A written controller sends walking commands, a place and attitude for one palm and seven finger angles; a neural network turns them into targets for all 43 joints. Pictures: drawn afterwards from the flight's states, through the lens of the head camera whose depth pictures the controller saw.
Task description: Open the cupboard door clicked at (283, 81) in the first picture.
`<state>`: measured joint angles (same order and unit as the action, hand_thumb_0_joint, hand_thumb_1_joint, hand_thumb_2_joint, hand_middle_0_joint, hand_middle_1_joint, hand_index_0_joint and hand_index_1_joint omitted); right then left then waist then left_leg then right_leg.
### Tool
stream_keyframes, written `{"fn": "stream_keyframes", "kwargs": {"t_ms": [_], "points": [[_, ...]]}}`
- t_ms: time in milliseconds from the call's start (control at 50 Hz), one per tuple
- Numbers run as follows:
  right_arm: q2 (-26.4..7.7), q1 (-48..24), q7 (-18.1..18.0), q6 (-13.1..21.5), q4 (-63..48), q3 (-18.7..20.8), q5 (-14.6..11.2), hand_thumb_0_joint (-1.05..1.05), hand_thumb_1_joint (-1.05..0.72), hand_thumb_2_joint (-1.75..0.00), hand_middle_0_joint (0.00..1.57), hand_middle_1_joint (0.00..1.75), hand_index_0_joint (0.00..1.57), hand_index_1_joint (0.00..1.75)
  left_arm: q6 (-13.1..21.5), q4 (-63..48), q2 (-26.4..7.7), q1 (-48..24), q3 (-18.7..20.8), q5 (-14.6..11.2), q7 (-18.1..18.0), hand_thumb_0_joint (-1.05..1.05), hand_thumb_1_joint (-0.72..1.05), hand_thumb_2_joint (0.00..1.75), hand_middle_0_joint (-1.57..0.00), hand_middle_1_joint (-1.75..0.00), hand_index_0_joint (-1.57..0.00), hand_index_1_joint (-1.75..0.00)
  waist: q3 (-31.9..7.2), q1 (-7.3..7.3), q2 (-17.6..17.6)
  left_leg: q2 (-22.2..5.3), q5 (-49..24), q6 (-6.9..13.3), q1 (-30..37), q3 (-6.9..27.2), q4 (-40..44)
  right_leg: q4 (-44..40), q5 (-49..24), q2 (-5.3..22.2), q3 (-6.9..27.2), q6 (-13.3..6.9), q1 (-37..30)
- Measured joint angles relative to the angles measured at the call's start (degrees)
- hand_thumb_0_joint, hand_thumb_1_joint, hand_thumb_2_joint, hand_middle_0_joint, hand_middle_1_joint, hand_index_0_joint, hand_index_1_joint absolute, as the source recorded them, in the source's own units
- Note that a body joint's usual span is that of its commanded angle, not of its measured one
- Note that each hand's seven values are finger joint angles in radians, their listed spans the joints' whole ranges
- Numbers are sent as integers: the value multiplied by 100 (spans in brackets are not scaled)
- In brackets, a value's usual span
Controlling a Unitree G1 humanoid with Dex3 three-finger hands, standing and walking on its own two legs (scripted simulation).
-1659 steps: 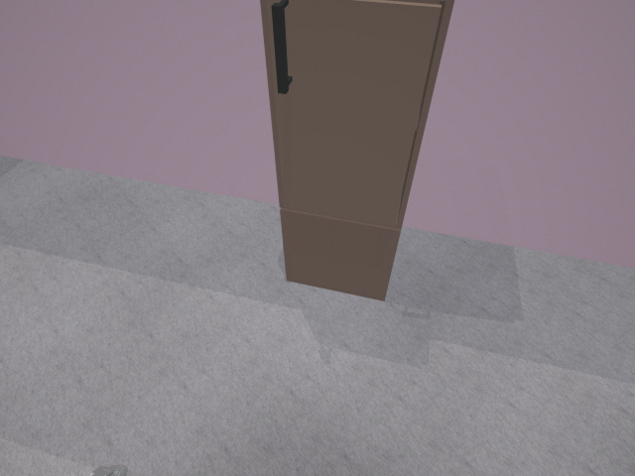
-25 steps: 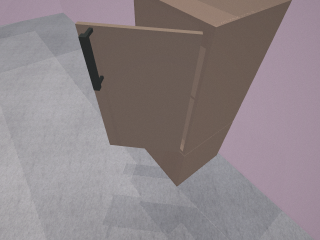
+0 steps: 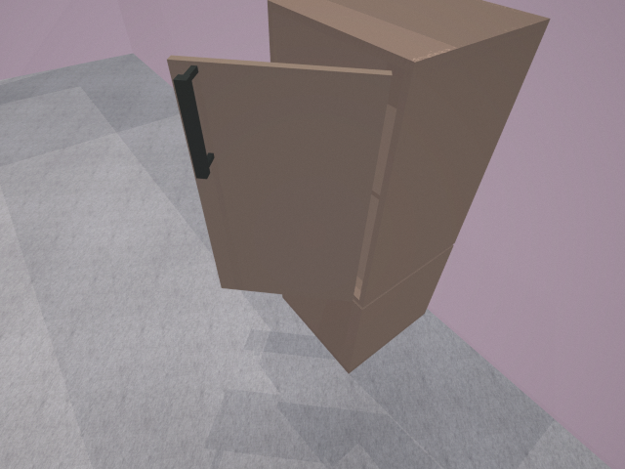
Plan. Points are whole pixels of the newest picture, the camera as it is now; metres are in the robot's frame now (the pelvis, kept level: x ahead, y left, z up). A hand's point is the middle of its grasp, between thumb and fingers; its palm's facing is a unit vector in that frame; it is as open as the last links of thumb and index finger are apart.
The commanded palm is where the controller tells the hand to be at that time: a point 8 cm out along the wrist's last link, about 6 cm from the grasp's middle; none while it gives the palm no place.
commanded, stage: look again from close up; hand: left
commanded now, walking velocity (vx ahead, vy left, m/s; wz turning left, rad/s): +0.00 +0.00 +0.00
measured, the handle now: (197, 125) +0.59 +0.24 +0.15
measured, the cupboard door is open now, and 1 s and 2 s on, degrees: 46 46 46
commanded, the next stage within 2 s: shuffle to correct the standing spot in 0.16 s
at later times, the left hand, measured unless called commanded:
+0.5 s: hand out of the picture -0.05 +0.17 -0.18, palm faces +0.09 -0.99 -0.14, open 7.4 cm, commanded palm none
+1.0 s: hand out of the picture +0.06 +0.21 -0.18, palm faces +0.02 -0.98 -0.20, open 7.3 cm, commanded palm none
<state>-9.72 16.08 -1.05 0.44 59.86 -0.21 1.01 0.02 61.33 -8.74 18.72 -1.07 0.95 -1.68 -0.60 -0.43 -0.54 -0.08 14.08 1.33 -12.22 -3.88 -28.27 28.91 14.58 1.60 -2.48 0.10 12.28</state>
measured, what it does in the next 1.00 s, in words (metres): shifts its weight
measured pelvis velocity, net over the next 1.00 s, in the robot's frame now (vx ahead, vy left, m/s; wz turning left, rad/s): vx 0.04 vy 0.04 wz -0.04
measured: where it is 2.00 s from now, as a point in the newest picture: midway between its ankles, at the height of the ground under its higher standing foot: outside the picture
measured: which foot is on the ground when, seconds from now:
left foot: down 0.00-1.00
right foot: down 0.00-1.00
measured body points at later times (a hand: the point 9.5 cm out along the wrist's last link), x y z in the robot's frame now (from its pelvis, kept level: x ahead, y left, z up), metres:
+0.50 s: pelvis -0.01 +0.01 +0.00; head -0.02 +0.03 +0.45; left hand -0.05 +0.22 -0.17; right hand -0.03 -0.21 -0.16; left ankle +0.01 +0.10 -0.74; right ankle +0.01 -0.12 -0.74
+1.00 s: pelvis +0.04 +0.04 +0.00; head +0.05 +0.04 +0.45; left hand +0.06 +0.26 -0.16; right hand +0.02 -0.17 -0.16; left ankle +0.02 +0.10 -0.74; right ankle +0.03 -0.09 -0.74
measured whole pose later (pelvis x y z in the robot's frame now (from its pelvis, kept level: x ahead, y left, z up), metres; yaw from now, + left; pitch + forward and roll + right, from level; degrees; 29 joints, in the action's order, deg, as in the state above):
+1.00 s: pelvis +0.04 +0.04 +0.00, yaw -2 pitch -1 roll +1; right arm -6.0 18.3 -2.6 1.0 63.2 -0.4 0.7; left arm -0.7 60.2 -9.0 15.8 1.2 0.6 -3.0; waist 1.9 -0.7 -1.8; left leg 2.7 16.8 4.2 -8.3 -7.6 -26.0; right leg 30.2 16.5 3.5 -4.3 0.6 12.3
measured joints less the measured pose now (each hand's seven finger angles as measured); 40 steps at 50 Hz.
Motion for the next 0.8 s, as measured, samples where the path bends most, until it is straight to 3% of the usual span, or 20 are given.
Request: {"fn": "stream_keyframes", "kwargs": {"t_ms": [320,480,540,660,720,760,800], "points": [[253,340,19,0,346,-64,-15,0,-91,-89,20,30,20,30,18,96,38,194,29,-9,4,1,91,90,-20,-30,-19,-30,50,-4,-108,-8,-217,-5,-107,57,145,-211,-232,-16,-61,-14,55],[238,537,72,-125,296,9,38,0,-91,-89,20,30,20,30,-40,49,107,375,170,21,26,1,91,90,-20,-30,-20,-30,-13,-64,-94,11,309,18,-328,64,-390,95,5,26,-69,-18,170],[224,616,72,-76,240,40,49,0,-91,-89,20,30,20,30,-87,41,89,426,235,33,28,1,91,90,-20,-30,-20,-30,-24,-78,-156,51,129,85,-281,-17,-382,258,148,80,-7,4,201],[238,698,26,57,130,46,55,0,-91,-89,20,30,20,30,-122,9,76,346,286,86,75,1,91,90,-20,-30,-19,-30,0,-9,-160,134,163,281,-34,-256,-50,1364,993,121,-40,-293,624],[262,713,25,94,136,4,51,0,-91,-89,20,30,20,30,-21,-87,105,205,291,72,94,1,91,90,-20,-30,-19,-30,59,17,-85,144,138,280,90,-309,107,927,798,105,-233,-293,509],[304,742,17,116,153,-28,15,0,-91,-89,20,30,20,30,93,-179,103,132,287,61,79,1,91,90,-20,-30,-19,-30,78,0,-127,210,259,257,64,-361,-41,268,194,139,-217,-271,270],[310,693,9,93,226,-41,-9,0,-91,-89,20,30,20,30,145,-127,112,35,278,59,7,1,92,90,-20,-30,-19,-30,108,-3,-31,159,446,185,37,-328,-271,318,93,113,-241,-117,228]]}}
